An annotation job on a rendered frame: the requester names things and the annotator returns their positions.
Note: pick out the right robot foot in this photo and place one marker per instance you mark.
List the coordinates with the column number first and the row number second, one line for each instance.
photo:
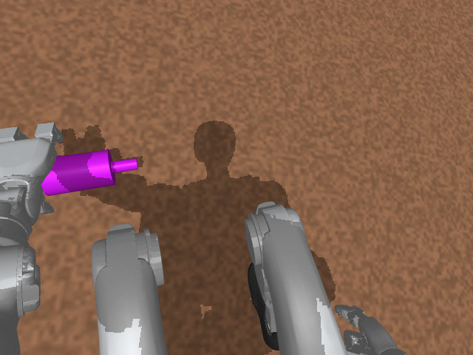
column 270, row 339

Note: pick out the right robot hand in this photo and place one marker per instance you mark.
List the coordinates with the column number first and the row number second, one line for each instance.
column 373, row 339

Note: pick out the left robot hand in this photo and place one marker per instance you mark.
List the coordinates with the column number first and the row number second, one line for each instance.
column 33, row 158

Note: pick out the bottle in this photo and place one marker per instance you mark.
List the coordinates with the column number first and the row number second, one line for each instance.
column 89, row 170

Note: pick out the left robot arm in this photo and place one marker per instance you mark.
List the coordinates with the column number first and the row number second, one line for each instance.
column 20, row 280

